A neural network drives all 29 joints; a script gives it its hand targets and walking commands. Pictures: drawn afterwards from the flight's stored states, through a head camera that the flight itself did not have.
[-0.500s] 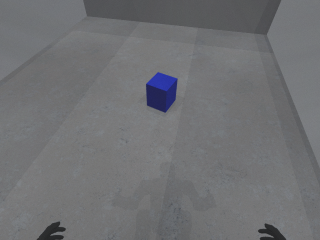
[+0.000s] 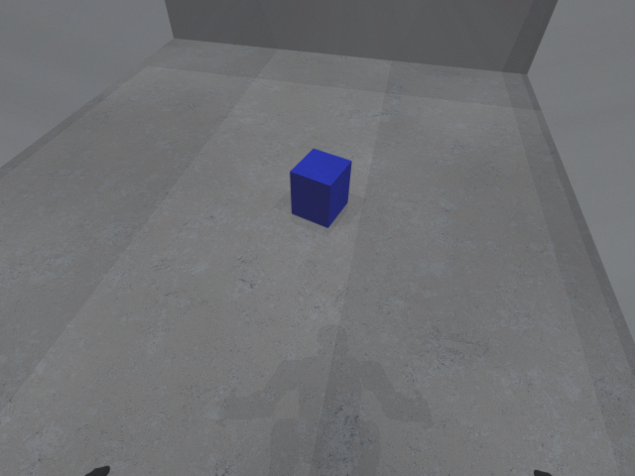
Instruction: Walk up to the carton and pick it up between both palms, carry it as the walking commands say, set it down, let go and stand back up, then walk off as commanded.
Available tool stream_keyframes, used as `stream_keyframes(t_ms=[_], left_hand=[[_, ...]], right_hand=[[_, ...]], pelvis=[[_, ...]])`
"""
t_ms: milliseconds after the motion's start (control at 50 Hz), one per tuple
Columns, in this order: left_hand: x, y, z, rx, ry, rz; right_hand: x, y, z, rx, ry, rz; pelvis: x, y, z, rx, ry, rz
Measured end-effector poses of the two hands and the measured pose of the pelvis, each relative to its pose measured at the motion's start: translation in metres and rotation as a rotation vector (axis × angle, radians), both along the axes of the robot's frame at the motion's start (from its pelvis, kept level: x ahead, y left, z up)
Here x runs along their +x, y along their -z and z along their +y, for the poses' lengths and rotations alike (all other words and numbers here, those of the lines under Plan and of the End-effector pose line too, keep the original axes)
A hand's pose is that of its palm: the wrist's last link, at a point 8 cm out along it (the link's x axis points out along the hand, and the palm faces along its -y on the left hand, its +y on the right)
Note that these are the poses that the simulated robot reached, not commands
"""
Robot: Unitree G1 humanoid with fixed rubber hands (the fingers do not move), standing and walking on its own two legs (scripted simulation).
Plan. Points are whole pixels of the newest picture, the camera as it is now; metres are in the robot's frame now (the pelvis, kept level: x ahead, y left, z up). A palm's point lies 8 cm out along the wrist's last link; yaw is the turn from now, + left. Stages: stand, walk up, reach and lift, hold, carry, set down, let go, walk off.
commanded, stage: stand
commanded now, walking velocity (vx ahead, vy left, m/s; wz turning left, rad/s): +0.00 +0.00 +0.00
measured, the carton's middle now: (320, 188) +1.45 +0.00 -0.66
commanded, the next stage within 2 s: walk up in 0.60 s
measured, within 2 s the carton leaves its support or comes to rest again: neither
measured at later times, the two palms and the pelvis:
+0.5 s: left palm out of the picture +0.10 +0.31 -0.10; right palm out of the picture +0.11 -0.31 -0.10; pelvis +0.00 +0.00 +0.00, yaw +0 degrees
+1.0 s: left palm out of the picture +0.11 +0.36 -0.09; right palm out of the picture +0.15 -0.32 -0.09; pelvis +0.04 +0.01 -0.01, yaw +3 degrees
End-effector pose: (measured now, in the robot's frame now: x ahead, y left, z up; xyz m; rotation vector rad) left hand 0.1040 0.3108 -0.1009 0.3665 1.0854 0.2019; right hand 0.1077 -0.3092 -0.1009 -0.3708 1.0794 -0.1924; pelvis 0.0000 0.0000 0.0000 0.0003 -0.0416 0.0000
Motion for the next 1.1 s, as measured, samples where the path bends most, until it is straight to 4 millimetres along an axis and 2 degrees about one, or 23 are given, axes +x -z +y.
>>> stream_keyframes(t_ms=[300, 820, 920, 1020, 1060, 1100], left_hand=[[-0.004, 0.001, 0.001, 0.002, -0.011, 0.026], [0.006, -0.003, 0.004, 0.001, -0.01, 0.003], [0.01, -0.008, 0.027, 0.031, -0.006, -0.062], [0.003, -0.007, 0.061, 0.052, -0.044, -0.047], [0.01, -0.004, 0.071, 0.053, -0.048, -0.034], [0.028, -0.004, 0.071, 0.049, -0.029, -0.038]], right_hand=[[-0.004, 0.001, -0.002, -0.004, 0.013, 0.025], [0.004, -0.003, -0.007, -0.001, 0.01, 0.011], [0.017, -0.007, -0.021, -0.025, -0.016, -0.036], [0.055, -0.017, -0.011, -0.053, -0.078, -0.066], [0.071, -0.021, -0.006, -0.077, -0.102, -0.099], [0.078, -0.027, -0.004, -0.091, -0.096, -0.119]], pelvis=[[0.001, -0.001, 0.0, 0.0, 0.001, 0.003], [0.011, -0.002, -0.001, -0.002, -0.003, 0.012], [0.023, 0.009, 0.002, -0.013, -0.021, 0.031], [0.048, 0.014, 0.018, -0.017, -0.048, 0.034], [0.06, 0.017, 0.026, 0.001, -0.04, 0.04], [0.073, 0.015, 0.031, 0.0, -0.032, 0.046]])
